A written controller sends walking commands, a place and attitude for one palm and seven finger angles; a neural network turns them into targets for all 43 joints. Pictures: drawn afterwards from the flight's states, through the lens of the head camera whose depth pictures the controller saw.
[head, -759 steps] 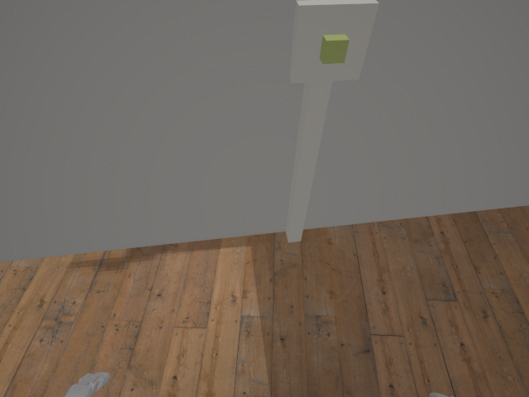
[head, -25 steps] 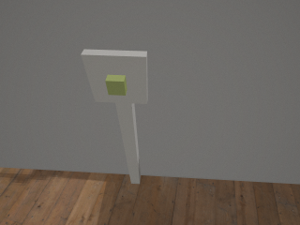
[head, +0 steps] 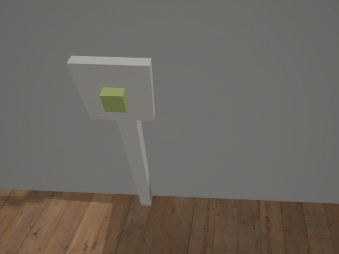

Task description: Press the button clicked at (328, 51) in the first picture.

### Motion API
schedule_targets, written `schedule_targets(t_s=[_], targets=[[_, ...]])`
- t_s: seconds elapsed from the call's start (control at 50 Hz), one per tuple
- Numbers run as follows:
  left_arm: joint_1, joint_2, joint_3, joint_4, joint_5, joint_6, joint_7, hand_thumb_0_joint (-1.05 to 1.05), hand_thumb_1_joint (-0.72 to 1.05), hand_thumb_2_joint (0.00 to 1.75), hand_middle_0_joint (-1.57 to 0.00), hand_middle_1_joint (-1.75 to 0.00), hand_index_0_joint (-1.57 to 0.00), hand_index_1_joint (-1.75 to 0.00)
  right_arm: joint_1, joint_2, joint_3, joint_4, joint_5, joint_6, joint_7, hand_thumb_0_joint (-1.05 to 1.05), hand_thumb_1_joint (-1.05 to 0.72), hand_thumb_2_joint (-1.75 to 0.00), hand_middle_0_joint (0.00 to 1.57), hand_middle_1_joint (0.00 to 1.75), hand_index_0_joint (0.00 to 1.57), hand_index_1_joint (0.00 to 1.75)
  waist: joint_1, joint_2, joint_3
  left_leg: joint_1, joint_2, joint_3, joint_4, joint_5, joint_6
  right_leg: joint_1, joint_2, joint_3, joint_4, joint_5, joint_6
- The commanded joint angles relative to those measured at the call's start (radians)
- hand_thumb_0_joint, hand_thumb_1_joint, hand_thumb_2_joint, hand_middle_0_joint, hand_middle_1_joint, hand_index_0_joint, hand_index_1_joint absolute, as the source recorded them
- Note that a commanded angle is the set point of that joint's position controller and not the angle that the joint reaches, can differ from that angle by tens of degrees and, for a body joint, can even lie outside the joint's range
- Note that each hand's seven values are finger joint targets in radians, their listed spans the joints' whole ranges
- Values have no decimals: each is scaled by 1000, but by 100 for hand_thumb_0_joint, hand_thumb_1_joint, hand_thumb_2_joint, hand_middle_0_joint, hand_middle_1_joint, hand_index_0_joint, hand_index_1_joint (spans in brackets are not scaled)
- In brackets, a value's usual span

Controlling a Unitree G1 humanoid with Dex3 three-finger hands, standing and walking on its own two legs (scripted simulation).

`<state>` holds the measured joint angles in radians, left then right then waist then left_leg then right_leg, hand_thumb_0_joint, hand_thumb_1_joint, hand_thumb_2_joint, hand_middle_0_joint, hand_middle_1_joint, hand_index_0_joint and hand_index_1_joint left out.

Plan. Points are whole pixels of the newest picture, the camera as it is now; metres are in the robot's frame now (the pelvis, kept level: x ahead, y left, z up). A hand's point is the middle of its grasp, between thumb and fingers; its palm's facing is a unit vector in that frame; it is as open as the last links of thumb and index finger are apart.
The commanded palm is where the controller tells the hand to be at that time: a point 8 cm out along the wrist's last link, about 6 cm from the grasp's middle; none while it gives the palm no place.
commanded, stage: shuffle to correct the standing spot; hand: left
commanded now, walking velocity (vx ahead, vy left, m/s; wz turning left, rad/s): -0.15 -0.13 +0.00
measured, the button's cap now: (115, 99) +0.44 +0.16 +0.13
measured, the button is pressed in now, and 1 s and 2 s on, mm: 0 0 0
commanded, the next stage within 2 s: come to a stop and stand still in 0.16 s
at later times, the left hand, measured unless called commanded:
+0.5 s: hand out of the picture -0.01 +0.09 -0.16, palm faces +0.07 -0.97 -0.23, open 7.2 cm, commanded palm none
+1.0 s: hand out of the picture -0.08 +0.12 -0.17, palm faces +0.07 -0.98 -0.16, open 7.4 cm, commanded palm none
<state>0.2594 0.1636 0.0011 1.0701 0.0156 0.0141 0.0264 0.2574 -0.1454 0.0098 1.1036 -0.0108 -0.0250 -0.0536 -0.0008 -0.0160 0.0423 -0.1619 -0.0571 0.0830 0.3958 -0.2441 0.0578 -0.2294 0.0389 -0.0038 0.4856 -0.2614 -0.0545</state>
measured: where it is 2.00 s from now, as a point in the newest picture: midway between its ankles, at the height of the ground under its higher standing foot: outside the picture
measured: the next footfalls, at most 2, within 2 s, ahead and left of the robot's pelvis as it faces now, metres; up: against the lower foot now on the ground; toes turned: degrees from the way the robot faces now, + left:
left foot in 0.86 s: -0.07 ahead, +0.04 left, +0.00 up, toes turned +3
right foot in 1.22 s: -0.01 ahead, -0.20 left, +0.00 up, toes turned -1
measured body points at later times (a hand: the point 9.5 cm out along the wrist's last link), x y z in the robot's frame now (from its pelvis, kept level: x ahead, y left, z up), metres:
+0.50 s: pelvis -0.06 -0.09 +0.00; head -0.03 -0.10 +0.45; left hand -0.02 +0.14 -0.14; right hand +0.01 -0.34 -0.15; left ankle -0.11 +0.04 -0.68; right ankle -0.02 -0.14 -0.74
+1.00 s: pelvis -0.07 -0.05 +0.01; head -0.08 -0.04 +0.46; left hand -0.08 +0.18 -0.16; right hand -0.15 -0.26 -0.15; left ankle -0.11 +0.04 -0.74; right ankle -0.05 -0.16 -0.69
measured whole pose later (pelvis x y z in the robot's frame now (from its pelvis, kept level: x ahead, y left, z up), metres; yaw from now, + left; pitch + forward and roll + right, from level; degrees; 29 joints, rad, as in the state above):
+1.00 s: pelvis -0.07 -0.05 +0.01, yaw +2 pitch +1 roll +0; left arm 0.33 0.18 0.04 1.07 0.03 0.03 0.00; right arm 0.47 -0.10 0.02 1.14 -0.03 -0.01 -0.04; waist -0.02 -0.03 -0.05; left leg -0.13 -0.03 0.03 0.35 -0.23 0.04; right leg -0.45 0.02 0.00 0.87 -0.31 -0.02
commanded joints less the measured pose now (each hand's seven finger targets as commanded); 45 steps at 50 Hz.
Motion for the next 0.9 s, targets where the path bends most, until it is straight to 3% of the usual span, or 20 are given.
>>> schedule_targets(t_s=[0.0, 0.06, 0.12, 0.16, 0.18, 0.2, 0.22, 0.24, 0.28, 0.32, 0.42, 0.5, 0.66, 0.7, 0.76, 0.8, 0.82, 0.84, 0.86, 0.88], targets=[[53, 88, 39, -84, 11, 13, 2, 0, 90, 90, -20, -30, -20, -30, 90, -178, -59, -45, -5, 10, -25, 0, -90, -90, 20, 30, 20, 30, -7, 98, -31, 77, 350, -266, -34, 638, 102, -135, -62, 49, 162, 9, 14], [37, 87, 59, -118, 12, 31, -1, 0, 90, 90, -20, -30, -20, -30, 51, -195, -76, -74, -15, 17, -29, 0, -90, -90, 20, 30, 20, 30, -3, 124, -41, 48, 428, -302, -23, 708, 174, -191, -54, 70, 340, -205, 19], [65, 71, 65, -135, 13, 32, -8, 0, 90, 90, -20, -30, -20, -30, -26, -217, -89, -106, -20, 20, -26, 0, -90, -90, 20, 30, 20, 30, 30, 79, -72, -5, 403, -250, 42, 662, 130, -108, -73, 66, 228, -127, 20], [98, 87, 67, -131, 20, 23, -13, 0, 90, 90, -20, -30, -20, -30, -39, -215, -95, -114, -14, 31, -18, 0, -90, -90, 20, 30, 20, 30, 35, -21, -103, -75, 273, -146, 157, 403, 33, 5, -90, 81, 24, 244, 27], [82, 141, 73, -140, 29, 17, -6, 0, 90, 90, -20, -30, -20, -30, -3, -170, -94, -120, -6, 37, -14, 0, -90, -90, 20, 30, 20, 30, 8, -196, -117, -143, 139, -44, 281, 137, -26, 37, -196, 226, -26, 510, -3], [69, 190, 76, -143, 26, 13, -1, 0, 90, 90, -20, -30, -20, -30, 27, -111, -85, -128, -4, 43, -7, 0, -90, -90, 20, 30, 20, 30, 2, -340, -110, -246, 21, 7, 448, -264, -63, 68, -329, 320, -68, 729, -90], [82, 191, 74, -153, 18, 16, 1, 0, 90, 90, -20, -30, -20, -30, 2, -108, -90, -132, -2, 54, -5, 0, -90, -90, 20, 30, 20, 30, 31, -260, -117, -241, 15, -64, 619, -388, -60, 8, -377, 323, -98, 698, -172], [54, 175, 71, -169, 20, 18, 5, 0, 90, 90, -20, -30, -20, -30, -28, -103, -90, -132, -3, 63, -5, 0, -90, -90, 20, 30, 20, 30, 19, -207, -97, -276, 25, -108, 715, -371, -57, -17, -328, 313, -98, 649, -185], [18, 147, 61, -174, 10, 3, 11, 0, 90, 90, -20, -30, -20, -30, -31, -102, -86, -121, -3, 63, 6, 0, -90, -90, 20, 30, 20, 30, 2, -87, -82, -318, 44, -116, 793, -258, -67, 3, -288, 286, -103, 549, -176], [24, 143, 54, -168, 3, -21, 17, 0, 90, 90, -20, -30, -20, -30, -13, -87, -75, -112, -1, 60, 24, 0, -90, -90, 20, 30, 20, 30, -4, -8, -111, -309, 57, -127, 706, -169, -78, 52, -262, 278, -139, 393, -103], [78, 166, 67, -145, 8, -35, 18, 0, 90, 90, -20, -30, -20, -30, -4, -121, -76, -123, -4, 64, 35, 0, -90, -90, 20, 30, 20, 30, 35, -51, -51, -357, 61, -136, 544, -121, -88, 152, -295, 392, -269, 57, -4], [95, 182, 78, -135, 10, -33, 15, 0, 90, 90, -20, -30, -20, -30, 15, -140, -75, -131, -9, 64, 42, 0, -90, -90, 20, 30, 20, 30, 47, -61, -27, -373, 67, -134, 500, -119, -85, 169, -318, 422, -340, -151, -18], [66, 188, 77, -107, 18, -32, 2, 0, 90, 90, -20, -30, -20, -30, 114, -95, -61, -101, -10, 57, 61, 0, -90, -90, 20, 30, 20, 30, 8, -135, -12, -158, 44, -33, 314, -133, -63, -30, -262, 299, -452, -338, -74], [56, 194, 78, -95, 18, -29, 1, 0, 90, 90, -20, -30, -20, -30, 165, -74, -55, -80, -6, 49, 61, 0, -90, -90, 20, 30, 20, 30, -3, -153, -18, -69, 27, -2, 249, -132, -50, -89, -237, 265, -465, -350, -64], [40, 183, 79, -68, 10, -17, 1, 0, 90, 90, -20, -30, -20, -30, 289, -46, -45, -19, -8, 35, 48, 0, -90, -90, 20, 30, 20, 30, -52, -126, -9, 120, 16, 27, 49, -61, -31, -206, -181, 194, -424, -407, -20], [63, 130, 64, -59, 4, -12, -3, 0, 90, 90, -20, -30, -20, -30, 328, -62, -37, 3, -13, 21, 29, 0, -90, -90, 20, 30, 20, 30, -54, -21, 34, 154, 77, -40, -117, -95, -14, -245, -110, 144, -248, -351, 2], [89, 69, 53, -59, -4, -12, -5, 0, 90, 90, -20, -30, -20, -30, 320, -107, -42, -3, -26, 8, 20, 0, -90, -90, 20, 30, 20, 30, -49, 172, 44, 113, 232, -258, -267, -262, 31, -273, -24, 71, 3, -265, 13], [111, 39, 47, -69, -5, -12, -9, 0, 90, 90, -20, -30, -20, -30, 242, -150, -44, -39, -22, 9, 9, 0, -90, -90, 20, 30, 20, 30, -17, 259, 99, -1, 392, -443, -319, -380, 91, -326, 9, -27, 183, -229, 30], [79, 39, 50, -81, 2, -11, -14, 0, 90, 90, -20, -30, -20, -30, 207, -161, -45, -64, -22, 10, 2, 0, -90, -90, 20, 30, 20, 30, -11, 177, 131, -118, 430, -484, -339, -397, 141, -304, -20, 16, 307, -176, 26], [78, 40, 56, -85, 10, -13, -27, 0, 90, 90, -20, -30, -20, -30, 151, -168, -42, -74, -25, 6, 3, 0, -90, -90, 20, 30, 20, 30, 14, 136, 76, -161, 399, -450, -322, -372, 142, -256, -33, 25, 408, -144, 29]])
